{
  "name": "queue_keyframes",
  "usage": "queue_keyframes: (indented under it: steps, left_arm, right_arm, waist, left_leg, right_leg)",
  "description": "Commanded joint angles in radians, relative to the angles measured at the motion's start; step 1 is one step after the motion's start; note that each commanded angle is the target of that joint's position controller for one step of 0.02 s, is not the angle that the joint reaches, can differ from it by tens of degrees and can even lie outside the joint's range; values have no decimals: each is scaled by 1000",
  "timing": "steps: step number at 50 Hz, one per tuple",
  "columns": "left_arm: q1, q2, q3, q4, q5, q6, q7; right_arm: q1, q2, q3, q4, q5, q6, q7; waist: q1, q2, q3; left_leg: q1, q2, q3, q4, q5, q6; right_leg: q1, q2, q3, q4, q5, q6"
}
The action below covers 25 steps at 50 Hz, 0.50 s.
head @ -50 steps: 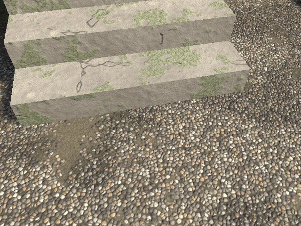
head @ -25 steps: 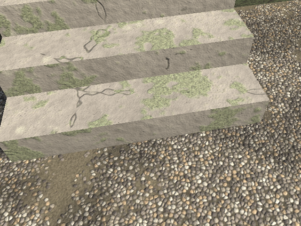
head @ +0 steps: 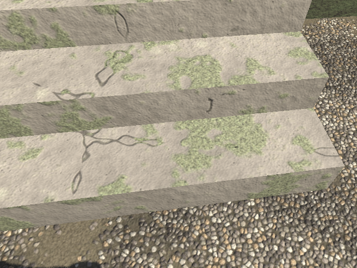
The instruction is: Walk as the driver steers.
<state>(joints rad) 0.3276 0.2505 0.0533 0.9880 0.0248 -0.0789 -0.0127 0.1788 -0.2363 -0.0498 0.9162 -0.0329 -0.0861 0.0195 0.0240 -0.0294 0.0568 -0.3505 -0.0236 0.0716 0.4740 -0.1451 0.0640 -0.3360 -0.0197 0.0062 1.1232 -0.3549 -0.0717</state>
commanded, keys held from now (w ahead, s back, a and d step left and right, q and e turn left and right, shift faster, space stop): w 0.02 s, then no key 0.98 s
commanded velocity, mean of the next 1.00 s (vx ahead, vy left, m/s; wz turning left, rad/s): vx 0.13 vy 0.00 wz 0.00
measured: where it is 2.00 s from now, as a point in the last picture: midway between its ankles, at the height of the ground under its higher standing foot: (195, 265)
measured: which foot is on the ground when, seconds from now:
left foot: down 0.00-0.36, up 0.38-0.60, down 0.62-1.00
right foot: up 0.00-0.32, down 0.34-1.00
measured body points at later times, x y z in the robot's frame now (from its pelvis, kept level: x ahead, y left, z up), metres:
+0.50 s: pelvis +0.16 -0.03 +0.00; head +0.18 -0.04 +0.45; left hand +0.23 +0.21 -0.14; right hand +0.17 -0.26 -0.16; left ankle +0.11 +0.09 -0.71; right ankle +0.23 -0.10 -0.74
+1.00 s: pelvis +0.18 +0.00 +0.00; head +0.19 +0.00 +0.45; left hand +0.26 +0.25 -0.14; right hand +0.21 -0.25 -0.15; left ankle +0.15 +0.10 -0.74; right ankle +0.23 -0.10 -0.74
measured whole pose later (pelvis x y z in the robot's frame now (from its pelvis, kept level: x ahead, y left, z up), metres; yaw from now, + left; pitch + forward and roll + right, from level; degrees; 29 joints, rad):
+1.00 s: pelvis +0.18 +0.00 +0.00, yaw +0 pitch -1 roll +0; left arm 0.13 0.22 0.04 1.06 0.00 -0.01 0.04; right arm 0.22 -0.19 -0.02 1.11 -0.01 -0.03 -0.04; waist 0.00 -0.01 0.03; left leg -0.16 -0.01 0.03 0.45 -0.28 0.02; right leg -0.27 0.01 -0.06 0.43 -0.15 -0.03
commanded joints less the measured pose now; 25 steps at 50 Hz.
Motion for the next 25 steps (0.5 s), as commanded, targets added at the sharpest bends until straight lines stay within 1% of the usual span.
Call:
queue_keyframes:
  steps: [1,2,4,6,7,9,11,13,15,16,17,18,19,20,21,22,23,24,25]
  left_arm:
    - [55,50,9,-32,21,14,-11]
    - [52,36,5,-33,20,22,-14]
    - [20,24,0,-39,18,29,-13]
    - [-32,14,-8,-52,13,33,-8]
    - [-57,7,-14,-58,8,33,-6]
    - [-102,1,-23,-62,-1,32,-2]
    - [-127,8,-25,-60,-6,31,7]
    - [-137,16,-25,-55,-5,26,17]
    - [-107,18,-22,-36,-2,17,26]
    - [-63,16,-21,-15,3,7,31]
    - [-18,56,-12,2,11,-8,37]
    - [22,120,-2,4,17,-16,38]
    - [5,105,-5,7,-8,1,36]
    - [1,51,-19,-1,-14,9,32]
    - [-31,44,-25,-2,-14,15,35]
    - [-61,38,-31,-3,-9,22,41]
    - [-95,34,-35,-7,-8,27,50]
    - [-122,35,-37,-6,-9,31,55]
    - [-130,36,-37,-2,-10,34,55]
  right_arm:
    - [100,-79,-14,2,13,-16,-3]
    - [118,-81,-13,15,18,-23,-4]
    - [145,-99,-13,35,20,-32,-6]
    - [161,-94,-8,52,18,-29,-8]
    - [165,-87,-3,59,18,-26,-9]
    - [185,-86,2,74,17,-20,-11]
    - [211,-87,4,93,16,-14,-13]
    - [220,-83,7,109,15,-6,-20]
    - [200,-82,7,117,19,2,-30]
    - [185,-76,10,120,25,5,-34]
    - [214,-60,15,123,24,5,-38]
    - [290,-27,24,121,20,5,-43]
    - [395,41,38,172,46,28,-49]
    - [331,-18,26,173,35,48,-58]
    - [258,-30,18,157,23,60,-57]
    - [218,-19,18,154,16,70,-53]
    - [199,-8,20,155,14,79,-50]
    - [212,13,25,167,13,85,-50]
    - [223,21,28,183,14,90,-51]
  waist:
    - [-3,116,-101]
    - [8,106,-82]
    - [17,96,-53]
    - [13,104,-37]
    - [9,115,-35]
    - [-10,133,-45]
    - [-27,139,-58]
    - [-33,136,-52]
    - [-17,118,-40]
    - [8,88,-45]
    - [10,24,-77]
    - [-28,-81,-139]
    - [-39,-195,-215]
    - [-10,-141,-177]
    - [-14,-121,-122]
    - [-26,-94,-99]
    - [-46,-85,-76]
    - [-63,-90,-75]
    - [-65,-82,-82]
  left_leg:
    - [212,259,-289,-273,174,133]
    - [194,256,-257,-280,281,141]
    - [183,254,-190,-278,494,152]
    - [180,232,-127,-269,604,148]
    - [176,215,-97,-261,636,139]
    - [182,198,-62,-244,670,127]
    - [218,200,-62,-216,676,118]
    - [251,218,-82,-177,663,114]
    - [266,228,-109,-112,602,97]
    - [254,208,-110,-52,529,72]
    - [217,168,-105,22,390,34]
    - [135,108,-68,116,30,6]
    - [118,19,-26,206,-335,-8]
    - [78,8,-53,275,-468,-12]
    - [52,8,-72,303,-484,-14]
    - [55,21,-85,302,-456,-21]
    - [88,37,-92,265,-404,-27]
    - [126,41,-88,221,-358,-36]
    - [154,32,-75,191,-320,-44]
  right_leg:
    - [-140,-68,25,-4,59,4]
    - [-136,-66,14,-23,59,13]
    - [-156,-66,-8,-89,87,35]
    - [-161,-65,-30,-197,138,49]
    - [-142,-59,-41,-259,168,52]
    - [-90,-37,-64,-360,223,51]
    - [-58,-17,-72,-425,258,46]
    - [-35,-10,-60,-484,243,35]
    - [21,-1,-53,-591,243,17]
    - [105,2,-50,-703,323,7]
    - [220,-67,17,-748,549,0]
    - [356,-232,146,-675,966,-37]
    - [366,-336,256,-693,1034,-183]
    - [319,-344,313,-758,877,-216]
    - [268,-317,300,-803,731,-204]
    - [225,-288,271,-837,616,-179]
    - [167,-260,229,-866,535,-145]
    - [137,-229,194,-881,471,-114]
    - [130,-207,172,-885,433,-98]
Keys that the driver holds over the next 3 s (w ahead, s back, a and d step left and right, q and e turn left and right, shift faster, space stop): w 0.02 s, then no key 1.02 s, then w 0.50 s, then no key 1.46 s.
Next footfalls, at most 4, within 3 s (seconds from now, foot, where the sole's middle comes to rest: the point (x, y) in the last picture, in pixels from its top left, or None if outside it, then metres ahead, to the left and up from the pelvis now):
0.34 right None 0.27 -0.10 -0.77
0.62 left None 0.19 0.10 -0.77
1.70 left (169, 247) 0.52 0.05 -0.77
2.00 right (221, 260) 0.49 -0.14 -0.77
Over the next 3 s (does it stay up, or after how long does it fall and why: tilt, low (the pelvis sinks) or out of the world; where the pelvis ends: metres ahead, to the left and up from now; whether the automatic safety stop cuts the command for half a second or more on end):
stays up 0.47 -0.05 0.01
